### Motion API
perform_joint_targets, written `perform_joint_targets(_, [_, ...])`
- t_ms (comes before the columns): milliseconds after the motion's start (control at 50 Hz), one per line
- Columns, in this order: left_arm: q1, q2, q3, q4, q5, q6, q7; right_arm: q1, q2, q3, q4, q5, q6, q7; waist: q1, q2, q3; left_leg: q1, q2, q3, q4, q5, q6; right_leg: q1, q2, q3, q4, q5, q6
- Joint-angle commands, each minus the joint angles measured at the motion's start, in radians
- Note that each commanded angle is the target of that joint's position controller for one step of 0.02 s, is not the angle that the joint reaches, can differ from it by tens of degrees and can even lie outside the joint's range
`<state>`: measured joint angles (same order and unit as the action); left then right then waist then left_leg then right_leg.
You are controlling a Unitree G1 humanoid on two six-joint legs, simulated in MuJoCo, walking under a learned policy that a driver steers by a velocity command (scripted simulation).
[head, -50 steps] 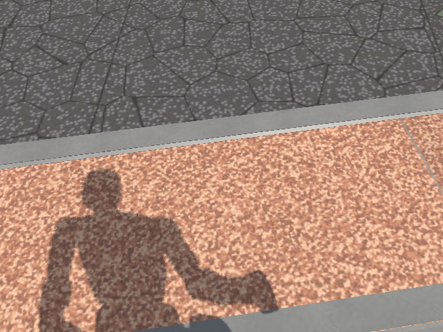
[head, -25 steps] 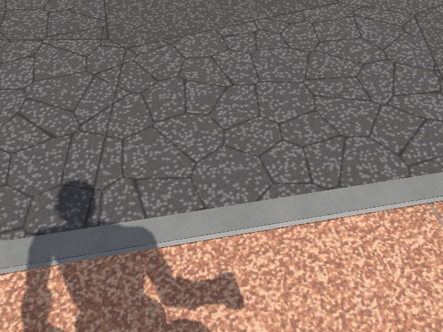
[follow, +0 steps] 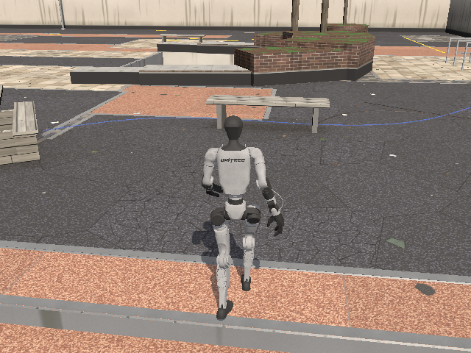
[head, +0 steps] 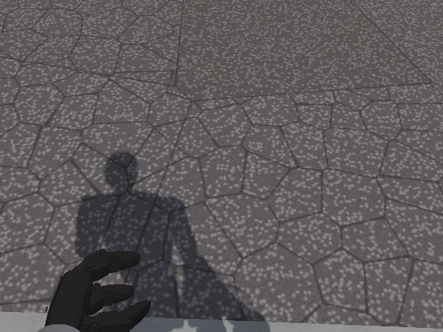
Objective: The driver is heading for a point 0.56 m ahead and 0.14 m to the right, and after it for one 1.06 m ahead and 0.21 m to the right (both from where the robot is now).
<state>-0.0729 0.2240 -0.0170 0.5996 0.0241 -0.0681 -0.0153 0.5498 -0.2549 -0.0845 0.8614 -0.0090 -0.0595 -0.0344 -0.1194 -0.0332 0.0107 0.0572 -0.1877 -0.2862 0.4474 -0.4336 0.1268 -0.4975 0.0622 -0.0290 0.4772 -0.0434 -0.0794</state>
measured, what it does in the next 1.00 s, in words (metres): walks ahead, turning right: left foot, then right foot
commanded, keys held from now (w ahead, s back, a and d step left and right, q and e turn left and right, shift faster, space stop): w+e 0.92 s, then w+q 0.08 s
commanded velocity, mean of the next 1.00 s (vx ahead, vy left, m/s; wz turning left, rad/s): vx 0.50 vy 0.00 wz -0.38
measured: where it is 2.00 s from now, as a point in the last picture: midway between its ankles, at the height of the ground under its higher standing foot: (270, 178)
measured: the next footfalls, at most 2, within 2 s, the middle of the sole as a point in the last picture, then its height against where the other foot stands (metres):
left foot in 0.50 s outside the picture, level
right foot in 1.00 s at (278, 283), level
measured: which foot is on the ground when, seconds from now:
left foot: down 0.00-0.00, up 0.02-0.48, down 0.50-1.00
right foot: down 0.00-0.50, up 0.52-0.98, down 1.00-1.00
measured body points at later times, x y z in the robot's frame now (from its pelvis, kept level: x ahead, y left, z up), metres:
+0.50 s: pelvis +0.27 +0.00 +0.00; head +0.29 +0.00 +0.45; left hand +0.26 +0.27 -0.12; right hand +0.49 -0.23 -0.05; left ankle +0.38 +0.08 -0.73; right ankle +0.12 -0.08 -0.72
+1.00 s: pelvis +0.49 -0.09 +0.00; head +0.51 -0.11 +0.45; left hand +0.80 -0.03 -0.07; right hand +0.32 -0.31 -0.13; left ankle +0.39 +0.08 -0.72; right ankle +0.54 -0.22 -0.72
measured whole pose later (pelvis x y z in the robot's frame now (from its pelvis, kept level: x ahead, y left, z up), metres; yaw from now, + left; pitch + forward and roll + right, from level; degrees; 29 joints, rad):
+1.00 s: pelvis +0.49 -0.09 +0.00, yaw -29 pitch +2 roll +1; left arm 0.03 0.24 0.04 0.62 0.05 -0.01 -0.07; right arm 0.46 -0.26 -0.04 0.84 -0.02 -0.06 -0.01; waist -0.09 -0.01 0.02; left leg 0.05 0.06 0.25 0.39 -0.45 -0.03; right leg -0.50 0.00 -0.07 0.58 -0.20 -0.11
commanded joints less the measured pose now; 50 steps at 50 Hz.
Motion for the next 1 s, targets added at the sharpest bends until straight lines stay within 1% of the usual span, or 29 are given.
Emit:
perform_joint_targets(20, [0.45, 0.215, 0.081, 0.059, 0.024, -0.023, 0.045, 0.006, 0.002, 0.002, -0.105, -0.003, -0.04, 0.008, 0.172, -0.135, -0.328, -0.389, 0.101, 0.058, 0.67, 0.043, -0.081, 0.799, -0.407, 0.404, 0.118, 0.366, -0.165])
perform_joint_targets(40, [0.465, 0.229, 0.101, 0.075, 0.01, -0.01, 0.031, 0.128, -0.063, -0.001, -0.085, 0.021, -0.02, 0.002, 0.153, -0.221, -0.428, -0.561, 0.021, 0.146, 0.941, -0.139, -0.105, 0.857, -0.497, 0.827, -0.03, 0.171, -0.334])
perform_joint_targets(60, [0.352, 0.138, 0.091, 0.041, -0.005, -0.006, 0.026, 0.027, -0.091, -0.001, -0.083, -0.01, -0.014, 0.004, 0.124, -0.005, -0.259, -0.626, 0.096, 0.128, 0.957, 0.019, -0.094, 0.682, -0.424, 0.765, -0.147, -0.04, -0.303])
perform_joint_targets(80, [0.278, 0.095, 0.08, 0.037, -0.006, -0.01, 0.024, -0.122, -0.097, 0.002, -0.123, -0.02, -0.018, 0.017, 0.124, 0.041, -0.134, -0.653, 0.119, 0.15, 0.919, 0.103, -0.095, 0.555, -0.365, 0.631, -0.18, -0.046, -0.268])
perform_joint_targets(100, [0.294, 0.083, 0.077, 0.056, -0.003, -0.019, 0.02, -0.213, -0.107, 0.001, -0.156, -0.025, -0.021, 0.028, 0.126, 0.079, -0.071, -0.673, 0.144, 0.162, 0.887, 0.119, -0.099, 0.487, -0.317, 0.529, -0.189, 0.086, -0.245])
perform_joint_targets(120, [0.327, 0.099, 0.081, 0.081, -0.01, -0.027, 0.021, -0.248, -0.094, 0.006, -0.184, -0.036, -0.013, 0.039, 0.112, 0.066, -0.055, -0.676, 0.166, 0.175, 0.845, 0.13, -0.108, 0.451, -0.272, 0.469, -0.196, 0.172, -0.224])
perform_joint_targets(140, [0.351, 0.108, 0.084, 0.105, -0.015, -0.034, 0.018, -0.24, -0.077, 0.014, -0.19, -0.04, -0.004, 0.045, 0.095, 0.039, -0.055, -0.658, 0.179, 0.191, 0.803, 0.133, -0.115, 0.428, -0.239, 0.428, -0.206, 0.227, -0.202])
perform_joint_targets(200, [0.431, 0.123, 0.086, 0.148, -0.025, -0.046, 0.017, -0.271, -0.054, 0.031, -0.214, -0.055, 0.007, 0.055, 0.09, -0.013, -0.059, -0.685, 0.206, 0.228, 0.684, 0.12, -0.144, 0.416, -0.2, 0.383, -0.232, 0.29, -0.189])
perform_joint_targets(260, [0.474, 0.137, 0.092, 0.159, -0.02, -0.033, 0.019, -0.403, -0.034, 0.052, -0.264, -0.049, 0.012, 0.064, 0.111, -0.033, -0.007, -0.68, 0.221, 0.274, 0.492, 0.188, -0.168, 0.317, -0.155, 0.335, -0.267, 0.223, -0.17])
perform_joint_targets(320, [0.523, 0.15, 0.101, 0.166, -0.015, -0.021, 0.012, -0.534, -0.013, 0.071, -0.301, -0.034, 0.012, 0.067, 0.164, -0.055, 0.008, -0.599, 0.197, 0.301, 0.285, 0.316, -0.169, 0.275, -0.128, 0.322, -0.261, 0.208, -0.131])
perform_joint_targets(360, [0.559, 0.163, 0.108, 0.173, -0.017, -0.015, 0.01, -0.579, -0.03, 0.069, -0.313, -0.023, 0.009, 0.058, 0.189, -0.06, -0.007, -0.569, 0.176, 0.3, 0.225, 0.363, -0.163, 0.313, -0.143, 0.345, -0.222, 0.252, -0.12])
perform_joint_targets(400, [0.574, 0.165, 0.111, 0.177, -0.017, -0.004, 0.016, -0.605, -0.044, 0.066, -0.329, -0.017, 0.001, 0.044, 0.194, -0.055, -0.017, -0.545, 0.166, 0.287, 0.172, 0.342, -0.154, 0.361, -0.163, 0.379, -0.166, 0.282, -0.109])
perform_joint_targets(440, [0.549, 0.178, 0.117, 0.168, -0.015, 0.003, 0.022, -0.548, -0.062, 0.057, -0.322, -0.016, -0.01, 0.036, 0.158, -0.055, -0.034, -0.426, 0.145, 0.276, 0.09, 0.289, -0.134, 0.353, -0.165, 0.413, -0.096, 0.287, -0.085])
perform_joint_targets(460, [0.524, 0.187, 0.12, 0.162, -0.019, 0.002, 0.021, -0.462, -0.076, 0.048, -0.298, -0.02, -0.018, 0.028, 0.111, -0.034, -0.068, -0.294, 0.13, 0.28, 0.022, 0.288, -0.116, 0.326, -0.137, 0.401, -0.008, 0.314, -0.065])
perform_joint_targets(480, [0.515, 0.173, 0.118, 0.153, -0.028, -0.006, 0.014, -0.357, -0.12, 0.031, -0.278, -0.033, -0.03, 0.014, 0.062, 0.016, -0.135, -0.113, 0.207, 0.211, -0.006, 0.278, -0.08, 0.253, -0.086, 0.361, 0.151, 0.255, -0.039])
perform_joint_targets(500, [0.503, 0.11, 0.101, 0.113, -0.039, -0.014, 0.012, -0.193, -0.194, 0.012, -0.277, -0.055, -0.032, -0.005, -0.004, 0.136, -0.273, 0.097, 0.46, -0.022, -0.034, 0.089, -0.019, 0.129, -0.044, 0.266, 0.4, -0.041, -0.015])
perform_joint_targets(520, [0.609, 0.077, 0.092, 0.091, -0.049, -0.004, 0.017, -0.206, -0.255, -0.003, -0.272, -0.059, -0.012, -0.009, 0.06, 0.31, -0.308, 0.211, 0.65, -0.402, -0.143, -0.013, 0.095, -0.127, 0.072, 0.137, 0.611, -0.536, 0.011])
perform_joint_targets(540, [0.581, 0.145, 0.103, 0.115, -0.009, 0.017, 0.025, -0.23, -0.175, 0.001, -0.268, -0.043, 0.0, -0.003, 0.072, 0.189, -0.204, 0.107, 0.625, -0.447, -0.163, -0.159, 0.121, -0.227, -0.013, 0.11, 0.718, -0.481, 0.011])
perform_joint_targets(560, [0.504, 0.139, 0.105, 0.112, 0.008, 0.026, 0.015, -0.269, -0.092, 0.022, -0.27, -0.031, -0.003, 0.004, 0.078, 0.092, -0.095, -0.004, 0.562, -0.31, -0.186, -0.14, 0.1, -0.225, -0.043, 0.115, 0.735, -0.388, 0.016])
perform_joint_targets(580, [0.464, 0.12, 0.103, 0.105, 0.01, 0.03, 0.003, -0.293, -0.062, 0.031, -0.26, -0.028, -0.009, 0.013, 0.095, 0.075, -0.036, -0.094, 0.514, -0.174, -0.214, -0.004, 0.078, -0.203, -0.066, 0.111, 0.712, -0.338, 0.026])
perform_joint_targets(620, [0.454, 0.103, 0.102, 0.104, 0.021, 0.054, -0.017, -0.284, -0.054, 0.032, -0.233, -0.022, -0.025, 0.017, 0.124, 0.129, 0.007, -0.194, 0.45, 0.009, -0.245, 0.209, 0.043, -0.151, -0.1, 0.094, 0.681, -0.313, 0.041])
perform_joint_targets(660, [0.42, 0.093, 0.1, 0.086, 0.024, 0.066, -0.029, -0.259, -0.066, 0.027, -0.209, -0.015, -0.043, 0.023, 0.132, 0.132, -0.006, -0.205, 0.443, 0.09, -0.263, 0.351, 0.046, -0.151, -0.106, 0.086, 0.682, -0.267, 0.05])
perform_joint_targets(700, [0.359, 0.09, 0.097, 0.063, 0.026, 0.071, -0.04, -0.238, -0.082, 0.021, -0.187, -0.012, -0.05, 0.025, 0.132, 0.12, -0.002, -0.193, 0.453, 0.151, -0.285, 0.408, 0.055, -0.195, -0.118, 0.091, 0.663, -0.209, 0.061])
perform_joint_targets(800, [0.201, 0.071, 0.08, 0.014, 0.019, 0.073, -0.056, -0.194, -0.11, 0.013, -0.141, -0.016, -0.045, 0.03, 0.105, 0.11, 0.031, -0.166, 0.425, 0.314, -0.29, 0.482, 0.028, -0.217, -0.13, 0.055, 0.468, -0.039, 0.07])
perform_joint_targets(840, [0.131, 0.066, 0.072, -0.008, 0.015, 0.069, -0.065, -0.173, -0.127, 0.008, -0.127, -0.014, -0.041, 0.03, 0.085, 0.118, 0.045, -0.158, 0.425, 0.364, -0.284, 0.494, 0.013, -0.174, -0.129, 0.019, 0.353, -0.006, 0.055])
perform_joint_targets(920, [0.035, 0.076, 0.069, -0.054, 0.016, 0.066, -0.071, -0.107, -0.161, -0.001, -0.087, -0.014, -0.021, 0.022, 0.051, 0.123, 0.071, -0.067, 0.451, 0.422, -0.23, 0.593, -0.012, -0.111, -0.098, -0.069, 0.201, -0.117, 0.001])
perform_joint_targets(960, [0.067, 0.074, 0.071, -0.052, 0.025, 0.059, -0.057, -0.063, -0.174, 0.002, -0.055, -0.015, -0.007, 0.02, 0.067, 0.134, 0.042, -0.041, 0.461, 0.439, -0.112, 0.89, -0.014, 0.014, -0.033, -0.09, 0.136, -0.228, -0.039])
perform_joint_targets(980, [0.165, 0.081, 0.078, -0.022, 0.029, 0.048, -0.046, -0.053, -0.182, 0.004, -0.041, -0.014, -0.001, 0.02, 0.114, 0.13, -0.009, -0.043, 0.458, 0.454, 0.014, 1.028, -0.017, 0.142, 0.007, -0.087, 0.086, -0.233, -0.061])
perform_joint_targets(1000, [0.337, 0.1, 0.091, 0.036, 0.04, 0.033, -0.034, -0.065, -0.178, 0.011, -0.041, -0.007, 0.003, 0.019, 0.198, 0.095, -0.105, -0.126, 0.427, 0.494, 0.21, 0.995, -0.035, 0.381, 0.024, -0.076, 0.01, -0.165, -0.083])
